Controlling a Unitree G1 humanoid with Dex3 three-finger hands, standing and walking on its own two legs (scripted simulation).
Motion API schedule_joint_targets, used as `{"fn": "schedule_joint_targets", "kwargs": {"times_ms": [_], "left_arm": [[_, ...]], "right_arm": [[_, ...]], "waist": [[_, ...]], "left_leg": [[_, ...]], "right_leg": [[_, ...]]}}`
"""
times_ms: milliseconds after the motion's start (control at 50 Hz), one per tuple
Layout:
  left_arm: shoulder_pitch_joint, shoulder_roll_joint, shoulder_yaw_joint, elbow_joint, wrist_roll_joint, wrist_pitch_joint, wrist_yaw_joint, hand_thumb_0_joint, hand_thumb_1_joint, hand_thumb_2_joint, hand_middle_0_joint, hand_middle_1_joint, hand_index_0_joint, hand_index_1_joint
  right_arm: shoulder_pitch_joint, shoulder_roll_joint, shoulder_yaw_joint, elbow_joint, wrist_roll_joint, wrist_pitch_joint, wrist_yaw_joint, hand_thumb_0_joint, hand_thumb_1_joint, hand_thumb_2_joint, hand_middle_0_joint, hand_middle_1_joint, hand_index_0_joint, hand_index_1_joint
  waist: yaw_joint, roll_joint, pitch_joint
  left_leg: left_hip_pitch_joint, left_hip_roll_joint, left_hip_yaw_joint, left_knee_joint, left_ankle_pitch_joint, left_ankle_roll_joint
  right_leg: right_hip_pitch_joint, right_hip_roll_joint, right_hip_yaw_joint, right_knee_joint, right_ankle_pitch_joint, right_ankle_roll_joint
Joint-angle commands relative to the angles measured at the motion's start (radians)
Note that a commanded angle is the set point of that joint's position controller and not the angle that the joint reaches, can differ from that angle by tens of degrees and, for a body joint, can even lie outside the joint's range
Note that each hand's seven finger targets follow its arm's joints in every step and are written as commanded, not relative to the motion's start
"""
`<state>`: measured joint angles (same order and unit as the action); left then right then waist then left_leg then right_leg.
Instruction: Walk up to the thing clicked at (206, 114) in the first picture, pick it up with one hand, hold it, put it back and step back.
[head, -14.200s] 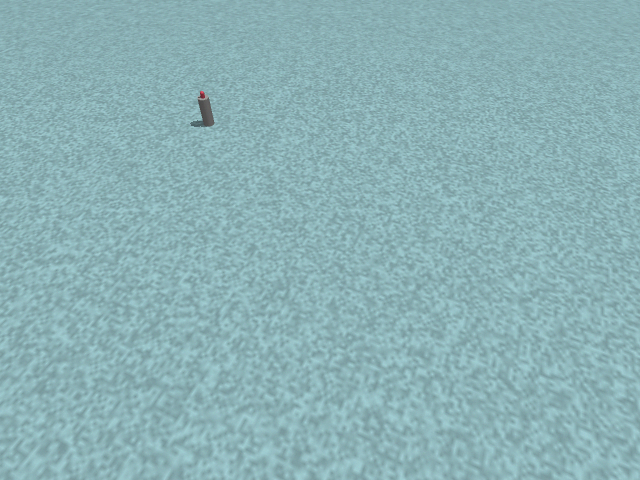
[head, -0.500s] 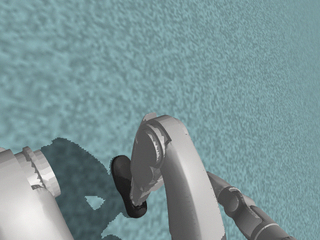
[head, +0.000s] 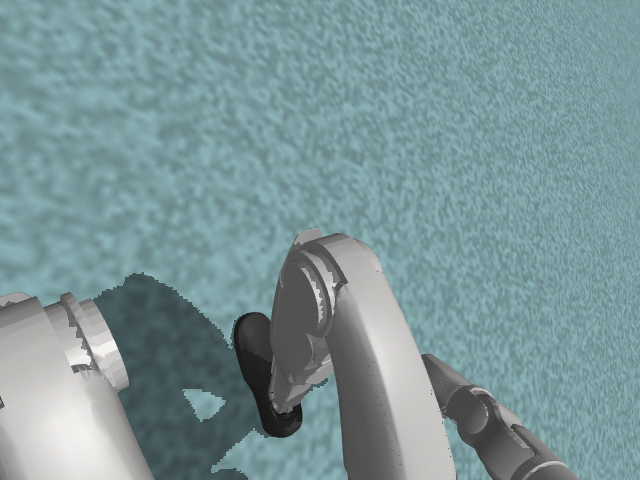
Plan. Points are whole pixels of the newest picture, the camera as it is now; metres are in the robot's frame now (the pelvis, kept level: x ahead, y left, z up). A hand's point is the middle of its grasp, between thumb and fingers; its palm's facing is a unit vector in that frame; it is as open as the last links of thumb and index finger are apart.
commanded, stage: settle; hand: left
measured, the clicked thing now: out of the picture +0.46 +0.36 -0.16
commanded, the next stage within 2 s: lift in 1.64 s
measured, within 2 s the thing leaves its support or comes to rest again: neither
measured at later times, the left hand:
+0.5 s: hand out of the picture +0.43 +0.40 -0.02, palm faces +0.52 -0.85 -0.02, open 9.1 cm
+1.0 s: hand out of the picture +0.44 +0.38 +0.04, palm faces +0.52 -0.85 -0.02, open 9.1 cm
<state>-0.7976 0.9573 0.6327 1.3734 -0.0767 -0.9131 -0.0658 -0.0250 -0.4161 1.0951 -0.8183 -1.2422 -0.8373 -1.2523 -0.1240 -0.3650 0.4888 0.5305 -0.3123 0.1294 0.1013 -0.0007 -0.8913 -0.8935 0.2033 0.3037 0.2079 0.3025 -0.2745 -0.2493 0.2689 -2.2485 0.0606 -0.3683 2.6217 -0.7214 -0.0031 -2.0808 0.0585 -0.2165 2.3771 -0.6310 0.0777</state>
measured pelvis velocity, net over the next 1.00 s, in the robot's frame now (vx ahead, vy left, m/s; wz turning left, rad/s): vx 0.02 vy -0.02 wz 0.16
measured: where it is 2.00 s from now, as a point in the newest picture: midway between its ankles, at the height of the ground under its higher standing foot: (195, 439)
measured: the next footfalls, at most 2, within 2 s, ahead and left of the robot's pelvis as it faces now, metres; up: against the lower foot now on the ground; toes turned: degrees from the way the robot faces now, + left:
none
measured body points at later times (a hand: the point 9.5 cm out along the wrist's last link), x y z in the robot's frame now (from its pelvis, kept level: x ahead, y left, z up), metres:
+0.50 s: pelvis +0.01 -0.01 +0.03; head +0.21 +0.13 +0.40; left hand +0.40 +0.44 -0.01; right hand +0.17 -0.25 -0.05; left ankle +0.07 +0.13 -0.26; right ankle +0.14 -0.13 -0.26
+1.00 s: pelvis +0.02 -0.02 +0.06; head +0.23 +0.09 +0.44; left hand +0.40 +0.43 +0.04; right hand +0.18 -0.27 -0.05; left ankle +0.07 +0.13 -0.26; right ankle +0.14 -0.13 -0.26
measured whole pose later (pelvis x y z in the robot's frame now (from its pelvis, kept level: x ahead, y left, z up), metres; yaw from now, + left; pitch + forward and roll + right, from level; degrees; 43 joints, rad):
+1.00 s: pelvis +0.02 -0.02 +0.06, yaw +9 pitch +32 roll -8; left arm -0.76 0.62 0.63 0.98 -0.12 -0.52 -0.20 -0.02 -0.42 1.11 -0.84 -1.21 -0.86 -1.22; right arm 0.10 -0.31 0.11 0.63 -0.09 0.08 0.05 0.00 -0.89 -0.89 0.20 0.30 0.21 0.30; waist -0.15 -0.03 -0.05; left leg -2.22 0.06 -0.16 2.36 -0.70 -0.02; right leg -2.14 -0.02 -0.08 2.28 -0.69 0.02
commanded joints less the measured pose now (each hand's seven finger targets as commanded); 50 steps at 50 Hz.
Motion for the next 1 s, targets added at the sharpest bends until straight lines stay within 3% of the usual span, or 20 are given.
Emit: {"fn": "schedule_joint_targets", "kwargs": {"times_ms": [0, 60, 140, 160, 220, 240, 320, 360, 380, 400, 420, 440, 460, 520, 560, 620, 680, 720, 900, 980], "left_arm": [[-0.187, 0.221, 0.013, -0.257, -0.015, -0.019, -0.029, 0.000, 0.243, 1.402, -1.380, -1.551, -1.399, -1.558], [-0.205, 0.220, 0.023, -0.347, -0.023, 0.023, -0.041, 0.000, 0.220, 1.376, -1.411, -1.561, -1.433, -1.563], [-0.217, 0.114, -0.017, -0.417, -0.037, 0.094, -0.058, 0.000, 0.239, 1.399, -1.417, -1.576, -1.440, -1.578], [-0.227, 0.138, -0.012, -0.453, -0.031, 0.110, -0.057, 0.000, 0.246, 1.382, -1.411, -1.564, -1.436, -1.564], [-0.226, 0.106, -0.023, -0.510, -0.030, 0.159, -0.060, 0.000, 0.277, 1.365, -1.395, -1.548, -1.423, -1.544], [-0.230, 0.056, -0.041, -0.515, -0.039, 0.174, -0.062, 0.000, 0.260, 1.359, -1.388, -1.548, -1.419, -1.541], [-0.217, 0.009, -0.063, -0.503, -0.043, 0.227, -0.075, 0.000, 0.286, 1.340, -1.372, -1.528, -1.405, -1.519], [-0.186, 0.021, -0.039, -0.508, -0.047, 0.244, -0.075, 0.000, 0.280, 1.319, -1.363, -1.519, -1.399, -1.506], [-0.213, 0.003, -0.054, -0.539, -0.051, 0.248, -0.082, 0.000, 0.269, 1.311, -1.353, -1.513, -1.392, -1.497], [-0.188, 0.023, -0.023, -0.520, -0.051, 0.255, -0.079, 0.000, 0.281, 1.321, -1.350, -1.512, -1.386, -1.499], [-0.221, -0.010, -0.053, -0.551, -0.057, 0.258, -0.087, 0.000, 0.271, 1.307, -1.353, -1.512, -1.392, -1.496], [-0.179, 0.012, -0.015, -0.515, -0.059, 0.265, -0.084, 0.000, 0.246, 1.300, -1.345, -1.503, -1.378, -1.492], [-0.233, 0.024, -0.018, -0.585, -0.062, 0.263, -0.087, 0.000, 0.255, 1.314, -1.353, -1.517, -1.390, -1.502], [-0.225, 0.008, -0.015, -0.572, -0.057, 0.272, -0.094, 0.000, 0.233, 1.296, -1.347, -1.504, -1.382, -1.491], [-0.200, 0.016, 0.016, -0.564, -0.064, 0.277, -0.098, 0.000, 0.235, 1.296, -1.345, -1.500, -1.379, -1.489], [-0.244, -0.010, -0.009, -0.599, -0.059, 0.283, -0.112, 0.000, 0.202, 1.289, -1.345, -1.502, -1.377, -1.493], [-0.212, 0.008, 0.021, -0.579, -0.059, 0.296, -0.116, 0.000, 0.168, 1.261, -1.328, -1.475, -1.357, -1.469], [-0.217, -0.022, 0.003, -0.572, -0.063, 0.303, -0.126, 0.000, 0.137, 1.256, -1.324, -1.473, -1.351, -1.468], [-0.259, -0.021, 0.028, -0.629, -0.069, 0.321, -0.132, 0.000, 0.128, 1.288, -1.348, -1.509, -1.381, -1.501], [-0.217, -0.053, 0.022, -0.579, -0.062, 0.332, -0.127, 0.000, 0.128, 1.293, -1.351, -1.508, -1.382, -1.502]], "right_arm": [[0.105, -0.345, -0.162, 0.004, 0.015, 0.010, -0.023, 0.000, -0.880, -0.898, 0.200, 0.300, 0.199, 0.300], [0.149, -0.332, -0.195, 0.006, 0.036, 0.009, -0.021, 0.000, -0.891, -0.900, 0.200, 0.300, 0.200, 0.300], [0.197, -0.312, -0.251, 0.008, 0.070, 0.005, -0.022, 0.000, -0.885, -0.898, 0.200, 0.300, 0.200, 0.300], [0.202, -0.306, -0.264, 0.011, 0.081, 0.003, -0.023, 0.000, -0.883, -0.897, 0.200, 0.300, 0.200, 0.300], [0.243, -0.286, -0.296, 0.016, 0.105, 0.004, -0.025, 0.000, -0.877, -0.895, 0.200, 0.300, 0.200, 0.300], [0.257, -0.281, -0.309, 0.020, 0.113, 0.003, -0.024, 0.000, -0.874, -0.893, 0.200, 0.300, 0.200, 0.300], [0.287, -0.261, -0.339, 0.028, 0.144, -0.003, -0.029, 0.000, -0.872, -0.892, 0.200, 0.300, 0.200, 0.300], [0.277, -0.262, -0.362, 0.007, 0.157, -0.006, -0.033, 0.000, -0.871, -0.891, 0.200, 0.300, 0.200, 0.300], [0.284, -0.252, -0.365, 0.016, 0.162, -0.008, -0.033, 0.000, -0.870, -0.891, 0.200, 0.300, 0.200, 0.300], [0.291, -0.252, -0.369, 0.009, 0.166, -0.010, -0.035, 0.000, -0.869, -0.891, 0.200, 0.300, 0.200, 0.300], [0.297, -0.240, -0.375, 0.021, 0.171, -0.013, -0.036, 0.000, -0.871, -0.891, 0.200, 0.300, 0.200, 0.300], [0.293, -0.238, -0.382, 0.016, 0.177, -0.017, -0.038, 0.000, -0.875, -0.893, 0.200, 0.300, 0.200, 0.300], [0.303, -0.237, -0.389, 0.011, 0.179, -0.019, -0.041, 0.000, -0.871, -0.891, 0.200, 0.300, 0.200, 0.300], [0.317, -0.223, -0.401, 0.027, 0.187, -0.025, -0.044, 0.000, -0.875, -0.893, 0.200, 0.300, 0.200, 0.300], [0.321, -0.213, -0.404, 0.025, 0.197, -0.029, -0.048, 0.000, -0.877, -0.893, 0.200, 0.300, 0.200, 0.300], [0.338, -0.209, -0.420, 0.046, 0.197, -0.036, -0.052, 0.000, -0.878, -0.894, 0.200, 0.300, 0.200, 0.300], [0.338, -0.199, -0.427, 0.042, 0.202, -0.042, -0.055, 0.000, -0.884, -0.896, 0.200, 0.300, 0.200, 0.300], [0.347, -0.188, -0.434, 0.048, 0.203, -0.045, -0.057, 0.000, -0.885, -0.896, 0.200, 0.300, 0.200, 0.300], [0.382, -0.175, -0.460, 0.066, 0.217, -0.062, -0.072, 0.000, -0.885, -0.895, 0.200, 0.300, 0.200, 0.300], [0.379, -0.166, -0.467, 0.062, 0.220, -0.065, -0.075, 0.000, -0.888, -0.896, 0.200, 0.300, 0.200, 0.300]], "waist": [[-0.040, 0.669, -0.668], [-0.015, 0.680, -0.727], [-0.009, 0.668, -0.746], [0.013, 0.671, -0.749], [0.030, 0.659, -0.781], [0.031, 0.657, -0.794], [0.037, 0.606, -0.779], [0.065, 0.583, -0.807], [0.069, 0.592, -0.808], [0.072, 0.575, -0.828], [0.075, 0.568, -0.829], [0.086, 0.545, -0.847], [0.084, 0.552, -0.873], [0.090, 0.542, -0.887], [0.104, 0.533, -0.906], [0.100, 0.562, -0.930], [0.120, 0.527, -0.946], [0.117, 0.506, -0.962], [0.135, 0.484, -1.002], [0.140, 0.462, -0.997]], "left_leg": [[0.484, 0.050, 0.110, -0.358, 0.228, -0.025], [0.474, 0.042, 0.130, -0.374, 0.209, -0.021], [0.472, 0.035, 0.144, -0.395, 0.184, -0.015], [0.459, 0.032, 0.149, -0.408, 0.156, -0.014], [0.465, 0.026, 0.161, -0.423, 0.150, -0.010], [0.481, 0.023, 0.165, -0.428, 0.161, -0.012], [0.451, 0.013, 0.178, -0.447, 0.142, -0.003], [0.446, 0.008, 0.189, -0.464, 0.104, 0.002], [0.449, 0.005, 0.196, -0.467, 0.101, 0.002], [0.440, 0.002, 0.201, -0.471, 0.102, 0.005], [0.429, -0.001, 0.209, -0.473, 0.095, 0.007], [0.438, 0.001, 0.214, -0.473, 0.108, 0.009], [0.434, -0.003, 0.224, -0.471, 0.115, 0.012], [0.446, -0.005, 0.232, -0.488, 0.130, 0.011], [0.458, -0.006, 0.238, -0.495, 0.152, 0.012], [0.500, -0.006, 0.245, -0.508, 0.180, 0.007], [0.472, -0.010, 0.261, -0.508, 0.180, 0.014], [0.460, -0.012, 0.275, -0.501, 0.168, 0.020], [0.484, -0.014, 0.287, -0.531, 0.197, 0.021], [0.486, -0.014, 0.292, -0.544, 0.209, 0.023]], "right_leg": [[0.268, 0.033, -0.091, -0.149, 0.224, -0.090], [0.276, 0.028, -0.074, -0.158, 0.207, -0.094], [0.217, 0.018, -0.059, -0.169, 0.187, -0.099], [0.194, 0.015, -0.052, -0.169, 0.159, -0.102], [0.181, 0.008, -0.039, -0.180, 0.149, -0.104], [0.170, 0.005, -0.035, -0.181, 0.155, -0.106], [0.147, -0.004, -0.021, -0.205, 0.138, -0.107], [0.146, -0.007, -0.010, -0.221, 0.096, -0.108], [0.145, -0.009, -0.005, -0.224, 0.093, -0.109], [0.171, -0.009, -0.003, -0.233, 0.091, -0.106], [0.168, -0.010, 0.003, -0.239, 0.086, -0.107], [0.175, -0.009, 0.009, -0.242, 0.091, -0.107], [0.199, -0.010, 0.015, -0.255, 0.098, -0.105], [0.198, -0.013, 0.024, -0.256, 0.101, -0.107], [0.210, -0.017, 0.030, -0.266, 0.115, -0.107], [0.206, -0.023, 0.040, -0.263, 0.133, -0.110], [0.243, -0.025, 0.053, -0.283, 0.130, -0.107], [0.273, -0.025, 0.064, -0.304, 0.126, -0.103], [0.295, -0.032, 0.081, -0.330, 0.143, -0.104], [0.306, -0.034, 0.087, -0.340, 0.146, -0.103]]}}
